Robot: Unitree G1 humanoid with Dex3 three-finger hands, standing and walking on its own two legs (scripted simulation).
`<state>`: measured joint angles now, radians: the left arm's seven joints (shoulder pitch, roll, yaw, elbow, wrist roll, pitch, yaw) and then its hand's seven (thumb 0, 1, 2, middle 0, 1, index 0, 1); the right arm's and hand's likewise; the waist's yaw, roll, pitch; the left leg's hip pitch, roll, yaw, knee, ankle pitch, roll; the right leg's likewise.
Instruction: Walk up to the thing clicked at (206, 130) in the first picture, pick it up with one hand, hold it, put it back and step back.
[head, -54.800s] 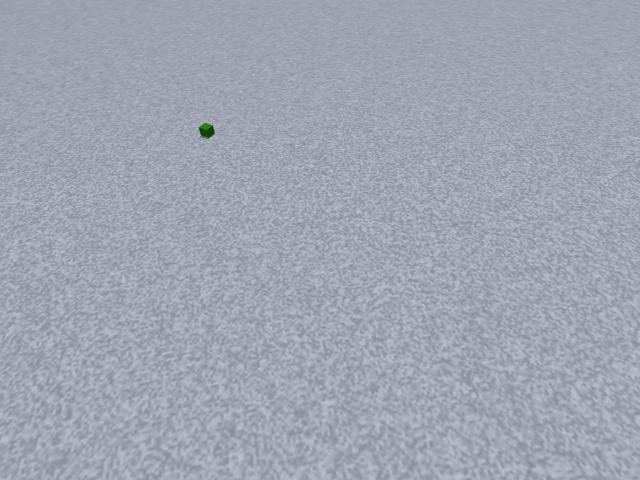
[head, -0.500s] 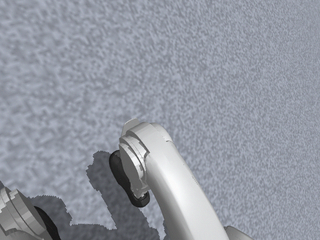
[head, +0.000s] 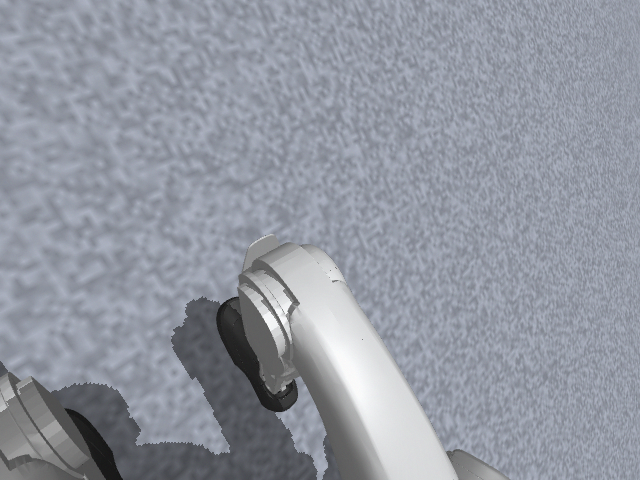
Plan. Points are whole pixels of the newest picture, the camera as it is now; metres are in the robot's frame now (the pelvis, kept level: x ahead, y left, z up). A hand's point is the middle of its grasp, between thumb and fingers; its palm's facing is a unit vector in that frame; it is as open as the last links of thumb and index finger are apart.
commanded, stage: withdraw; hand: left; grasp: from above
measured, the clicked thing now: out of the picture +0.45 +0.34 -0.31
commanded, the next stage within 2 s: home in 0.78 s
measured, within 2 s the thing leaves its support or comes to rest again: neither
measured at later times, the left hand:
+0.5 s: hand out of the picture +0.45 +0.33 -0.12, palm faces -0.39 -0.29 -0.87, open 13.5 cm
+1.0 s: hand out of the picture +0.42 +0.33 -0.19, palm faces -0.50 -0.13 -0.86, open 13.4 cm
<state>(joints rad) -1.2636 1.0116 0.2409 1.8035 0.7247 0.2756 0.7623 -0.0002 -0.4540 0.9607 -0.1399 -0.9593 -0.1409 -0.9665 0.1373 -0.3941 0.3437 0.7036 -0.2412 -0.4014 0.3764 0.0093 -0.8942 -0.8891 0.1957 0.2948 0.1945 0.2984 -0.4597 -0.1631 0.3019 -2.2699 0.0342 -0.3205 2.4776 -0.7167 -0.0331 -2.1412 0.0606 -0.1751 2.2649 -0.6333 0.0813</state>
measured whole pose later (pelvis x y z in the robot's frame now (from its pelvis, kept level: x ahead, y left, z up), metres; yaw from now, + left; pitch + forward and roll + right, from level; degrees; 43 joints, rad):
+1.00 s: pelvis +0.00 -0.01 -0.01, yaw +7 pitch +31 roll -9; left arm -0.85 0.77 0.04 1.12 1.16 -0.25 0.17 0.00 -0.40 0.99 -0.14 -0.93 -0.16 -0.92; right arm 0.19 -0.32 0.10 0.65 -0.13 0.00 0.10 0.00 -0.89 -0.89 0.20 0.30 0.20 0.30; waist -0.22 -0.04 0.06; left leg -2.33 0.00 -0.19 2.43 -0.66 -0.04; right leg -2.24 0.01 -0.07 2.32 -0.64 0.05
